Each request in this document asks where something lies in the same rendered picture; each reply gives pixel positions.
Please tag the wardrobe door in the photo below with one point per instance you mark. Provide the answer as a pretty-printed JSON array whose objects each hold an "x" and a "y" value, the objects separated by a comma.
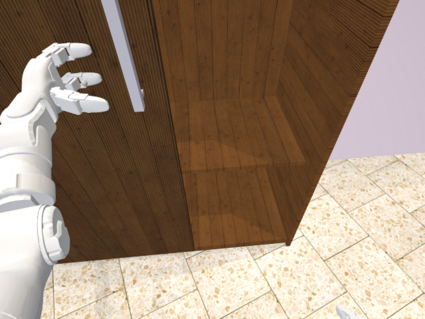
[{"x": 119, "y": 185}]

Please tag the right robot hand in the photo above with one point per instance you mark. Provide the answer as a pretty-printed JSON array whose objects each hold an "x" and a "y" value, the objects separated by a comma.
[{"x": 345, "y": 313}]

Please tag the left robot upper arm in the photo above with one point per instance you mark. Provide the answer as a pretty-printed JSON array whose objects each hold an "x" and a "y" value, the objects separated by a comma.
[{"x": 32, "y": 240}]

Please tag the left robot hand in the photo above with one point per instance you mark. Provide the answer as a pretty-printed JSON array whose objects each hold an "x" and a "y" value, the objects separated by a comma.
[{"x": 41, "y": 75}]

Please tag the handle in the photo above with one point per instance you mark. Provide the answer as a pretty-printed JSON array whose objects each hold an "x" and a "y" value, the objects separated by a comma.
[{"x": 121, "y": 43}]

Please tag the robot left forearm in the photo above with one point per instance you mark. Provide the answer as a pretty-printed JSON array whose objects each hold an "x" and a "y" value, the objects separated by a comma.
[{"x": 26, "y": 129}]

